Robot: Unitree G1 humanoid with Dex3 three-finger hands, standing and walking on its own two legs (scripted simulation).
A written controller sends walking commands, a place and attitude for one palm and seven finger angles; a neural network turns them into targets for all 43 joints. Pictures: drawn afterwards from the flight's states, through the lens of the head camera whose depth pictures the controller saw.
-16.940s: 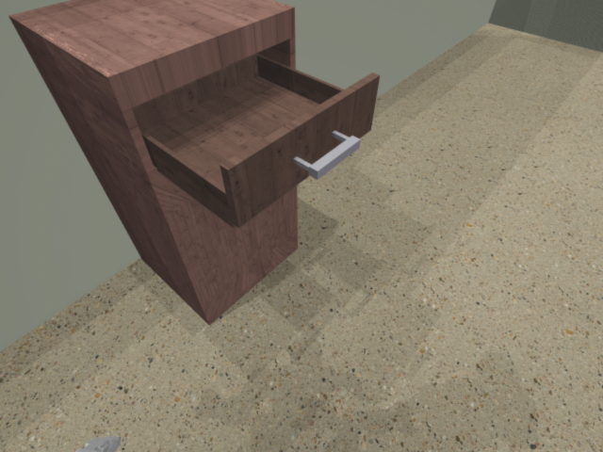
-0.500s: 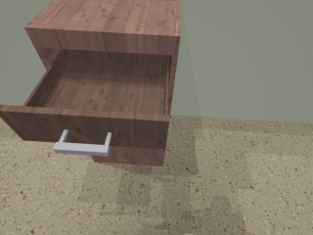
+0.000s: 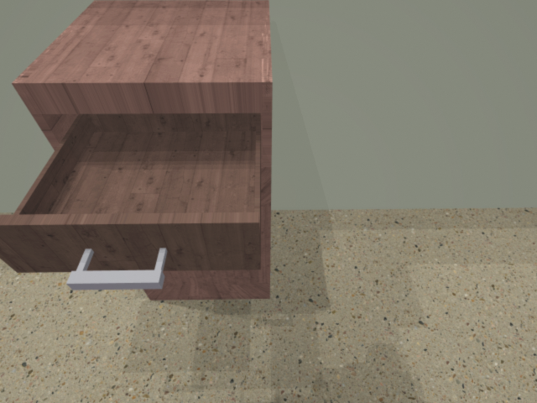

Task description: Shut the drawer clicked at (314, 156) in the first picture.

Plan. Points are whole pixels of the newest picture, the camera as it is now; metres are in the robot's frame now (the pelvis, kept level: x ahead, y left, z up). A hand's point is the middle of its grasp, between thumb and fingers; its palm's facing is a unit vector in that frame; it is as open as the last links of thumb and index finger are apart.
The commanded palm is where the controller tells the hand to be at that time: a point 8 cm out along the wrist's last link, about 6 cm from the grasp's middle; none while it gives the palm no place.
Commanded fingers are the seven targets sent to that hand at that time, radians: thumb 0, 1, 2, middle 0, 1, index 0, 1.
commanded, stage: come to a stop and stand still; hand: left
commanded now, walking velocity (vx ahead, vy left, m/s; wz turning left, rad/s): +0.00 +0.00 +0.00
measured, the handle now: (121, 267) +0.31 +0.25 +0.02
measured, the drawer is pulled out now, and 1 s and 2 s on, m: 0.28 0.28 0.28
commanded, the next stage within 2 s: look again from close up in 0.84 s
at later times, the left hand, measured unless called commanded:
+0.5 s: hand out of the picture -0.04 +0.09 -0.17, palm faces +0.08 -0.99 -0.15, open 7.3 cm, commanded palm none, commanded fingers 0.00 0.90 0.90 -0.20 -0.30 -0.20 -0.30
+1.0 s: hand out of the picture -0.03 +0.09 -0.17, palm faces +0.06 -0.98 -0.17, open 7.3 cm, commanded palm none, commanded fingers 0.00 0.90 0.90 -0.20 -0.30 -0.20 -0.30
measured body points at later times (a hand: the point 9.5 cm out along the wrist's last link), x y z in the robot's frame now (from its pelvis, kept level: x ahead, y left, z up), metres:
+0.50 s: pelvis +0.01 -0.04 +0.00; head +0.02 -0.05 +0.45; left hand -0.04 +0.15 -0.16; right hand +0.00 -0.25 -0.17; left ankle +0.01 +0.10 -0.74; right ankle -0.04 -0.09 -0.74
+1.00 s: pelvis +0.02 -0.05 +0.00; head +0.04 -0.05 +0.45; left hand -0.03 +0.14 -0.16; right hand +0.01 -0.26 -0.17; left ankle +0.00 +0.09 -0.73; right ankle -0.04 -0.09 -0.74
